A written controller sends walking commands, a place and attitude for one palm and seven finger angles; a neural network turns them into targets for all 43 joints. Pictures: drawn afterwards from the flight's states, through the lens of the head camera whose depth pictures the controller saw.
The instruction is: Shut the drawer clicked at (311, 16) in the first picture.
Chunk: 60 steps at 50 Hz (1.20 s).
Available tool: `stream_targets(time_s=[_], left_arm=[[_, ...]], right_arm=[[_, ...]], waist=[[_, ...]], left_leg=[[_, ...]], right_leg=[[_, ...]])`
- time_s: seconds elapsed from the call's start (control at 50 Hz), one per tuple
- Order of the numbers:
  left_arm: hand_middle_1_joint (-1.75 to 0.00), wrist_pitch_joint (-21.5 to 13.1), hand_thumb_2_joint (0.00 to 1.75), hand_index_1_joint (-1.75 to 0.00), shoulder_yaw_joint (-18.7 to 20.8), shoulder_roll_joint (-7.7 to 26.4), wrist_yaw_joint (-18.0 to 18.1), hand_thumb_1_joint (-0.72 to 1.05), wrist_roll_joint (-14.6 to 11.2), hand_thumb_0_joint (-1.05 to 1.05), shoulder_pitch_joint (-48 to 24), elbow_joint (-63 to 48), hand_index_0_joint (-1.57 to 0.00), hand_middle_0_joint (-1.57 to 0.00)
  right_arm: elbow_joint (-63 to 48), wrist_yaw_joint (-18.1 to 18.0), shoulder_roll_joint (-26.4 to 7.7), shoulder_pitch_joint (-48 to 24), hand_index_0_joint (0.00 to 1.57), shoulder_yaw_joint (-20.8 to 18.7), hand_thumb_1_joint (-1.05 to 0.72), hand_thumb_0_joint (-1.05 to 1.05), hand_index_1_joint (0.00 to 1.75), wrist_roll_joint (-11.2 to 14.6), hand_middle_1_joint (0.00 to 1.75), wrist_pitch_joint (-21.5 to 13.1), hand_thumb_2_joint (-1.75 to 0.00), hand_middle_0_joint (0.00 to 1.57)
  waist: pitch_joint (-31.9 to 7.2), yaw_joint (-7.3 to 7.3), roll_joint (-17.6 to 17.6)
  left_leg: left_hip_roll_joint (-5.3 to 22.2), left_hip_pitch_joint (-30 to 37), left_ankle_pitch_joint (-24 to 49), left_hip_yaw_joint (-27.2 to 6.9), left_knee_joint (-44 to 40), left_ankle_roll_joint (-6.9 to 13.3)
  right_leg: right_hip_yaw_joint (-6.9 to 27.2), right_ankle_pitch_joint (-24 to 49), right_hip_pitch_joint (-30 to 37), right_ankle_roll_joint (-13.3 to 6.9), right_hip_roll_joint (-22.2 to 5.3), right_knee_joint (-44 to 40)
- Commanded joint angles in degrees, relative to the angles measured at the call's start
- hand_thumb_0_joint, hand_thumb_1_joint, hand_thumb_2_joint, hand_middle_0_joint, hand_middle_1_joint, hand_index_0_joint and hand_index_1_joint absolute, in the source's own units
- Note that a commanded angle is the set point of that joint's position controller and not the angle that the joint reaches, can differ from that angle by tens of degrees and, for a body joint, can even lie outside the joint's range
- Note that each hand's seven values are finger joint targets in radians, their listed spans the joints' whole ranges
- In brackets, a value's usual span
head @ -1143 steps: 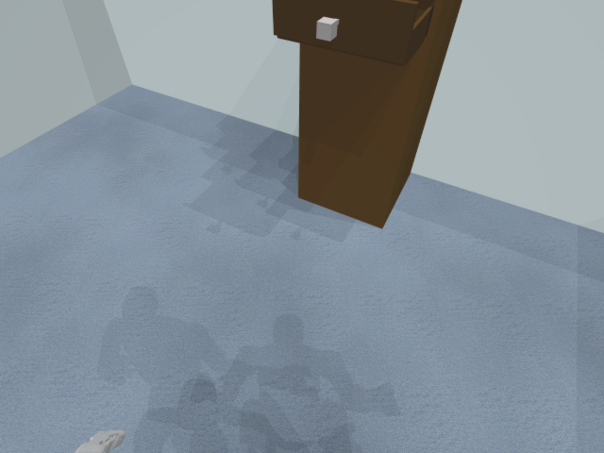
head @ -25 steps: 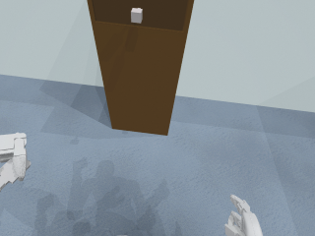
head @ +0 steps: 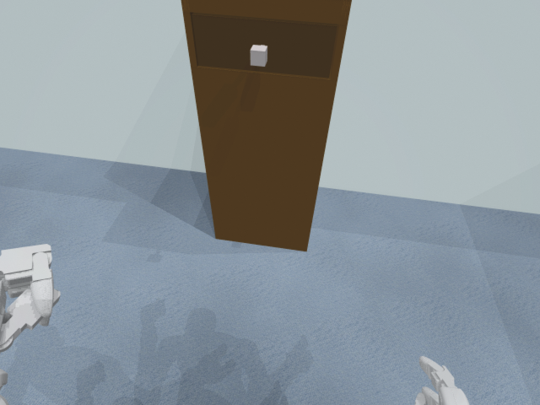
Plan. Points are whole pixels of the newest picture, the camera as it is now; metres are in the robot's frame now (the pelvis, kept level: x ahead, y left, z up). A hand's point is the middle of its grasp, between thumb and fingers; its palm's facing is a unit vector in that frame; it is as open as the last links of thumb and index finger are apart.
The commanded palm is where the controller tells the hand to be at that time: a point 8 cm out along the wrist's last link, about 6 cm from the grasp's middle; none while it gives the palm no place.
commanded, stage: stop stepping back and stand still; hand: left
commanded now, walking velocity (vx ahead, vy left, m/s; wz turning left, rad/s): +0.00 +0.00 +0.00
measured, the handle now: (260, 52) +0.93 +0.08 +0.14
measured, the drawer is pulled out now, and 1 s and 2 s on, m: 0.00 0.00 0.00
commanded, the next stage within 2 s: let the arm hang, fingers relaxed in 0.28 s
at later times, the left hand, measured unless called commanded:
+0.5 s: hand (79, 350) +0.19 +0.28 +0.01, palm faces +0.13 -0.87 -0.48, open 3.1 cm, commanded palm none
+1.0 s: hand out of the picture -0.06 +0.25 -0.16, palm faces +0.05 -0.95 -0.31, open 5.8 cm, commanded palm none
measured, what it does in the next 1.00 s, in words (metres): stands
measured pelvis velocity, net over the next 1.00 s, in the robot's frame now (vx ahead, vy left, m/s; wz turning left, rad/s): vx -0.03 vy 0.02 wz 0.04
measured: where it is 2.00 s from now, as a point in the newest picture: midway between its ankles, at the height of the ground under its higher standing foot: outside the picture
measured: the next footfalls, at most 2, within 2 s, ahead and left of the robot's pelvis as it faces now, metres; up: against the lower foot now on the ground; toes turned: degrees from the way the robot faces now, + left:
none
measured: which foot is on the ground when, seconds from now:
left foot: down 0.00-1.00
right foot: down 0.00-1.00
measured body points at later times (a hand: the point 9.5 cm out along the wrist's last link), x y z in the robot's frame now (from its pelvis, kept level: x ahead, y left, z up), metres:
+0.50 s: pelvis -0.01 +0.03 +0.00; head +0.00 +0.00 +0.44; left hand +0.18 +0.32 +0.04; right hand +0.16 -0.22 -0.12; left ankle +0.03 +0.14 -0.73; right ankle +0.02 -0.10 -0.73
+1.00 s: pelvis -0.03 +0.02 +0.01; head -0.01 +0.01 +0.46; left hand -0.06 +0.30 -0.13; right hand -0.02 -0.22 -0.15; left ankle +0.03 +0.14 -0.73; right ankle +0.02 -0.10 -0.73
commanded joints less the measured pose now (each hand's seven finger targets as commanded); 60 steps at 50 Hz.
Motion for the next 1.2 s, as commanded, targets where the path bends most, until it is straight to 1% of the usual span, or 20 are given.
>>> stream_targets(time_s=[0.0,0.04,0.08,0.12,0.2,0.34,0.36,0.38,0.4,0.46,0.5,0.52,0.56,0.6,0.64,0.7,0.76,0.88,0.98,1.18], left_arm=[[-1.60,-4.0,0.90,-1.60,7.2,7.8,0.8,0.90,-0.1,0.00,-1.1,-10.0,-1.40,-1.40],[-1.60,-3.8,0.90,-1.60,6.6,7.4,0.4,0.90,-0.7,0.00,0.0,-8.5,-1.40,-1.40],[-1.60,-3.4,0.90,-1.60,6.4,7.3,0.2,0.90,-1.2,0.00,0.3,-8.4,-1.40,-1.40],[-1.60,-3.1,0.90,-1.60,6.6,7.7,0.1,0.90,-1.4,0.00,0.4,-9.6,-1.40,-1.40],[-1.60,-3.3,0.90,-1.60,7.3,8.7,0.0,0.90,-1.2,0.00,0.4,-12.5,-1.40,-1.40],[-1.60,-3.3,0.90,-1.60,6.8,7.8,0.2,0.90,-1.3,0.00,1.3,-13.1,-1.40,-1.40],[-1.60,6.2,0.90,-1.60,-14.0,3.7,-8.1,0.90,4.2,0.00,-6.9,36.0,-1.40,-1.40],[-1.56,10.4,0.90,-1.56,-12.4,2.2,-9.0,0.90,3.2,0.00,-6.9,38.1,-1.36,-1.36],[-1.51,11.8,0.90,-1.51,-12.8,1.0,-9.1,0.90,3.1,0.00,-6.7,37.7,-1.32,-1.32],[-1.38,11.9,0.90,-1.38,-13.9,1.5,-9.4,0.90,3.3,0.00,-13.3,45.3,-1.20,-1.20],[-1.30,12.0,0.90,-1.30,-14.1,2.8,-9.4,0.90,3.4,0.00,-16.5,52.5,-1.12,-1.12],[-1.25,12.0,0.90,-1.25,-14.4,3.7,-9.3,0.90,3.4,0.00,-18.1,56.2,-1.08,-1.08],[-1.17,12.6,0.90,-1.17,-15.5,3.1,-9.0,0.90,3.0,0.00,-20.3,63.0,-1.00,-1.00],[-1.08,13.1,0.90,-1.08,-16.5,2.2,-8.7,0.90,2.7,0.00,-21.8,68.5,-0.92,-0.92],[-0.99,13.1,0.90,-0.99,-16.9,1.9,-8.6,0.90,2.6,0.00,-20.9,73.5,-0.84,-0.84],[-0.86,13.0,0.90,-0.86,-16.9,1.2,-8.5,0.90,2.2,0.00,-19.5,80.0,-0.72,-0.72],[-0.73,12.8,0.90,-0.73,-16.4,1.3,-8.6,0.90,2.4,0.00,-19.0,84.3,-0.60,-0.60],[-0.47,12.5,0.90,-0.47,-16.6,1.1,-8.6,0.90,2.2,0.00,-19.5,89.9,-0.36,-0.36],[-0.30,12.4,0.90,-0.30,-16.6,1.1,-8.4,0.90,2.1,0.00,-19.9,92.4,-0.20,-0.20],[-0.30,12.2,0.90,-0.30,-16.3,0.6,-8.2,0.90,2.1,0.00,-21.7,94.1,-0.20,-0.20]], right_arm=[[-9.3,0.9,-5.0,-6.2,0.20,-0.7,-0.90,0.00,0.30,0.5,0.30,-3.5,-0.90,0.20],[-9.4,1.3,-5.0,-5.7,0.20,-1.2,-0.90,0.00,0.30,0.4,0.30,-3.2,-0.90,0.20],[-9.1,1.6,-4.8,-5.4,0.20,-1.1,-0.90,0.00,0.30,0.3,0.30,-2.6,-0.90,0.20],[-9.4,1.5,-5.0,-6.2,0.20,-0.9,-0.90,0.00,0.30,0.2,0.30,-2.3,-0.90,0.20],[-10.2,1.1,-4.5,-7.2,0.20,-0.3,-0.90,0.00,0.30,0.3,0.30,-2.1,-0.90,0.20],[-10.5,1.2,-4.2,-7.4,0.20,-0.2,-0.90,0.00,0.30,0.5,0.30,-2.2,-0.90,0.20],[3.9,6.5,-17.2,-10.5,0.20,-4.2,-0.90,0.00,0.30,0.2,0.30,-4.0,-0.90,0.20],[3.9,6.5,-12.8,-5.9,0.20,-3.8,-0.90,0.00,0.30,0.5,0.30,0.0,-0.90,0.20],[2.7,6.3,-11.6,-5.2,0.20,-3.2,-0.90,0.00,0.30,0.3,0.30,1.2,-0.90,0.20],[2.6,6.1,-12.0,-6.7,0.20,-1.8,-0.90,0.00,0.30,-1.0,0.30,3.1,-0.90,0.20],[3.6,5.9,-12.7,-7.3,0.20,-1.7,-0.90,0.00,0.30,-1.4,0.30,3.9,-0.90,0.20],[4.3,5.8,-12.5,-7.4,0.20,-1.6,-0.90,0.00,0.30,-1.4,0.30,4.4,-0.90,0.20],[6.6,5.7,-10.7,-6.4,0.20,-1.1,-0.90,0.00,0.30,-1.6,0.30,5.5,-0.90,0.20],[8.7,5.7,-9.4,-6.0,0.20,-0.5,-0.90,0.00,0.30,-1.7,0.30,6.3,-0.90,0.20],[10.4,5.7,-9.0,-5.8,0.20,-0.3,-0.90,0.00,0.30,-1.7,0.30,6.8,-0.90,0.20],[13.3,5.3,-8.2,-4.0,0.20,-0.6,-0.90,0.00,0.30,-1.8,0.30,7.4,-0.90,0.20],[15.5,4.9,-8.5,-1.8,0.20,-1.2,-0.90,0.00,0.30,-1.8,0.30,7.6,-0.90,0.20],[19.6,4.5,-8.3,2.3,0.20,-1.6,-0.90,0.00,0.30,-1.5,0.30,7.5,-0.90,0.20],[22.1,4.4,-7.6,3.5,0.20,-1.7,-0.90,0.00,0.30,-1.5,0.30,7.6,-0.90,0.20],[24.6,4.3,-6.6,2.0,0.20,-1.3,-0.90,0.00,0.30,-1.6,0.30,6.8,-0.90,0.20]], waist=[[2.7,0.60,6.8],[1.3,-0.03,-1.3],[-1.1,-0.46,-4.6],[-2.1,-0.29,-1.7],[-3.0,0.55,2.8],[-4.5,0.73,4.1],[-1.0,-2.10,4.7],[-5.2,-0.95,4.7],[-4.0,-1.14,6.3],[-3.8,0.11,-1.3],[-4.5,0.56,-8.2],[-4.2,0.46,-9.6],[-4.1,-0.23,-5.9],[-2.3,-0.44,2.6],[-1.2,0.05,8.2],[0.5,0.25,12.0],[0.7,0.32,10.8],[2.5,-0.13,2.8],[4.6,-0.29,-0.6],[5.0,0.27,1.6]], left_leg=[[3.8,-10.2,-7.8,-5.1,-9.4,4.6],[0.4,-5.8,-3.9,-2.1,-1.9,3.0],[-0.5,-2.7,-1.9,-1.7,1.1,2.5],[0.1,0.1,1.3,-2.3,-1.9,2.6],[3.1,0.0,6.3,-5.0,-8.8,3.6],[2.4,0.0,8.6,-3.5,-8.3,2.8],[3.0,-4.8,17.2,-3.7,1.8,2.8],[3.4,-1.5,18.3,-3.2,0.9,2.6],[4.1,-2.2,15.3,-3.7,-0.1,2.9],[5.9,-9.1,9.8,-9.5,-4.6,5.8],[4.4,-8.1,9.6,-9.4,-3.9,5.4],[3.2,-6.5,9.1,-8.1,-2.9,4.8],[1.6,-2.9,6.4,-6.4,-2.7,4.0],[1.9,-2.9,2.5,-7.1,-5.9,3.8],[2.3,-5.1,-3.7,-7.9,-9.0,3.8],[1.7,-6.1,-11.4,-7.9,-11.3,3.4],[2.2,-5.7,-13.7,-8.5,-12.4,3.7],[2.7,-2.5,-10.2,-8.6,-12.4,4.0],[2.4,-1.2,-8.5,-7.4,-11.7,3.9],[2.9,-2.5,-5.9,-7.6,-14.1,3.7]], right_leg=[[5.1,0.1,4.6,0.8,-0.5,-9.0],[12.0,-0.9,0.5,-1.2,-5.0,-14.2],[14.1,-1.3,-0.4,-2.7,-7.8,-16.2],[11.6,0.9,-0.7,-2.1,-6.6,-14.8],[5.4,6.8,3.1,1.0,-1.3,-9.6],[5.0,12.8,6.7,1.2,-1.6,-9.9],[2.2,20.6,-1.2,-0.3,-6.0,-1.7],[5.2,16.9,-1.5,-0.6,-5.4,-3.0],[3.6,10.9,-2.7,0.1,-4.7,-2.8],[2.2,4.0,1.2,0.0,-2.4,-1.2],[3.8,6.3,3.0,-0.9,-3.8,-4.0],[4.9,6.8,1.9,-1.8,-5.2,-5.2],[6.2,3.8,-0.4,-2.6,-6.7,-7.6],[5.8,-1.8,-0.8,-1.9,-5.6,-8.8],[5.2,-5.2,1.0,-1.2,-4.6,-10.2],[5.2,-7.3,1.1,-1.6,-4.1,-12.0],[4.7,-8.1,1.6,-1.9,-4.0,-13.7],[5.1,-8.4,-0.4,-2.3,-4.5,-15.9],[5.7,-10.9,-2.8,-2.4,-5.0,-17.3],[5.5,-5.9,0.6,-1.9,-4.8,-16.1]])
